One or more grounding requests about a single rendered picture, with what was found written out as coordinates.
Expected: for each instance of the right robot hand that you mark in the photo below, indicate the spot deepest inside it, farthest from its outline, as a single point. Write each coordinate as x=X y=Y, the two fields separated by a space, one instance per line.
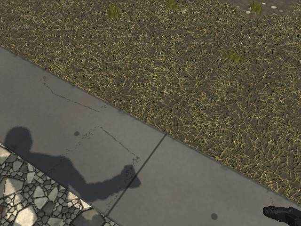
x=291 y=216

